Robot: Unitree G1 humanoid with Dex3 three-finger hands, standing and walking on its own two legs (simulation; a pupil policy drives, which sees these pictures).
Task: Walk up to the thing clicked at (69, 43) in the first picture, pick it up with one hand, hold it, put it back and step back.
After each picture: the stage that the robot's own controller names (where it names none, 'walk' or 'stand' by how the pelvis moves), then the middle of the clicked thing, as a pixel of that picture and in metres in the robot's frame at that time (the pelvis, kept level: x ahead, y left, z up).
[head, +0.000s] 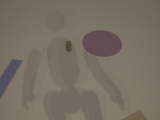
stand; (68, 46) +1.29 +0.18 -0.72
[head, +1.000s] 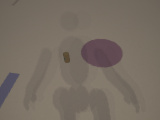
walk; (66, 57) +1.17 +0.28 -0.72
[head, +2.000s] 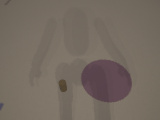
walk; (62, 85) +0.72 +0.25 -0.71
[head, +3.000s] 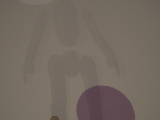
walk; out of the picture +0.41 +0.21 -0.70
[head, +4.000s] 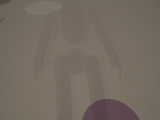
stand; out of the picture +0.32 +0.20 -0.72
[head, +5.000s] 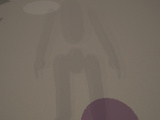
stand; out of the picture +0.32 +0.21 -0.73
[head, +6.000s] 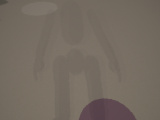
stand; out of the picture +0.33 +0.22 -0.73
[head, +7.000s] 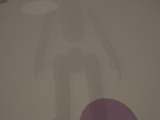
stand; out of the picture +0.31 +0.22 -0.73
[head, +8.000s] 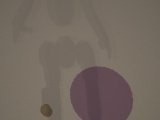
go down; (46, 110) +0.35 +0.22 -0.62
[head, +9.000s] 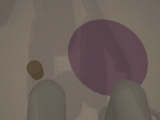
go down; (35, 70) +0.41 +0.22 -0.31
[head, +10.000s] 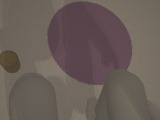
close in; (10, 62) +0.40 +0.25 -0.26
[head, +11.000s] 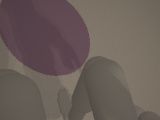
close; out of the picture +0.40 +0.27 -0.22
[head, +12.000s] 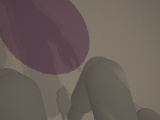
close; out of the picture +0.39 +0.27 -0.22
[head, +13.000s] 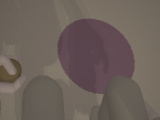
lift; (9, 74) +0.33 +0.26 -0.09
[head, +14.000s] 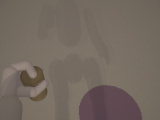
hold; (35, 84) +0.33 +0.18 +0.04
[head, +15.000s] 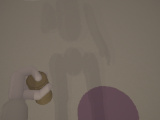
hold; (40, 88) +0.33 +0.17 +0.00
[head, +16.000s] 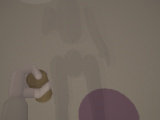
hold; (40, 86) +0.33 +0.17 +0.01
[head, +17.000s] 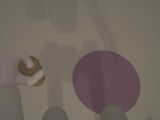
crouch; (32, 72) +0.38 +0.19 -0.06
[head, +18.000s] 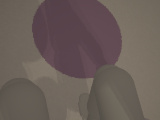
lower; out of the picture +0.43 +0.26 -0.16
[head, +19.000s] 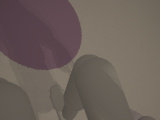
lower; out of the picture +0.43 +0.28 -0.23
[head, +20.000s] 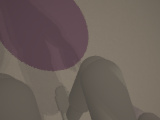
lower; out of the picture +0.41 +0.28 -0.22
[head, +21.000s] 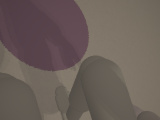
lower; out of the picture +0.41 +0.28 -0.22
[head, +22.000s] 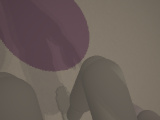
lower; out of the picture +0.41 +0.28 -0.22
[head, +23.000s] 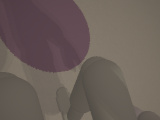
open; out of the picture +0.40 +0.26 -0.22
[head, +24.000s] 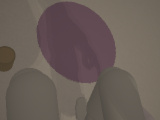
stand; (4, 59) +0.40 +0.23 -0.24
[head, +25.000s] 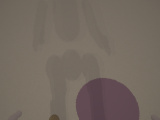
stand; out of the picture +0.35 +0.18 -0.62
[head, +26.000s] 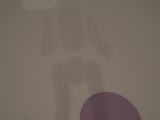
stand; out of the picture +0.36 +0.18 -0.66
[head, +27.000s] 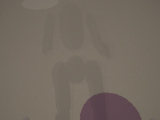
stand; out of the picture +0.35 +0.18 -0.66
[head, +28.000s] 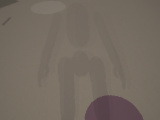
stand; out of the picture +0.36 +0.18 -0.72
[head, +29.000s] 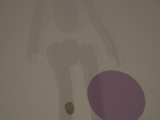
walk; (69, 108) +0.43 +0.13 -0.70
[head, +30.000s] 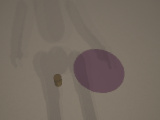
walk; (57, 80) +0.66 +0.18 -0.70
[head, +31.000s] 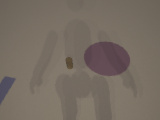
stand; (69, 63) +0.98 +0.22 -0.70
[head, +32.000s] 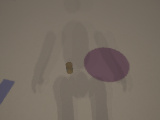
stand; (69, 68) +0.96 +0.18 -0.72
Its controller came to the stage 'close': yes
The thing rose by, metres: 0.72
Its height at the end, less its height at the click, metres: +0.00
